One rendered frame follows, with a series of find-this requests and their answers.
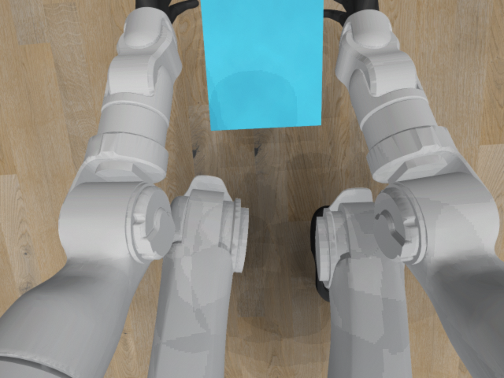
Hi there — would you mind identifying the robot right hand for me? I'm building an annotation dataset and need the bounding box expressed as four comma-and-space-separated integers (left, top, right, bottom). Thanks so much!
324, 0, 379, 27

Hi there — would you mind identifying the carton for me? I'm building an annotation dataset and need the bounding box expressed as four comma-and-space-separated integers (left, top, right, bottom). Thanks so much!
201, 0, 324, 131

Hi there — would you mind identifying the robot left hand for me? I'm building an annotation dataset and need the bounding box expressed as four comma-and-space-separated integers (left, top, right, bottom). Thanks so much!
135, 0, 199, 24

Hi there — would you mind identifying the right robot forearm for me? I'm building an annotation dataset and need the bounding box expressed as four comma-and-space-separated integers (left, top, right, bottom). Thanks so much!
335, 9, 499, 232

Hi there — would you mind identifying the robot right upper arm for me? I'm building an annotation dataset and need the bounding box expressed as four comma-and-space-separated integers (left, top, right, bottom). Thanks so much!
372, 172, 504, 378

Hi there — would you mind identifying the right robot thigh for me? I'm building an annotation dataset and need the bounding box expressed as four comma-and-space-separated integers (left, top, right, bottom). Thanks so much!
315, 202, 412, 378

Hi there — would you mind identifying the left robot shin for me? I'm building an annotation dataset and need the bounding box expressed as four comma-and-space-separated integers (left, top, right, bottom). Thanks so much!
163, 175, 232, 258

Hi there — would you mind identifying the robot left upper arm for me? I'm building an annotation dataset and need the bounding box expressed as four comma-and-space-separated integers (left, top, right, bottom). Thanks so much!
0, 181, 176, 378

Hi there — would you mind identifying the left robot forearm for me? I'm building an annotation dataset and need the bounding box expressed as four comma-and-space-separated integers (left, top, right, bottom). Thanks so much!
58, 7, 182, 240

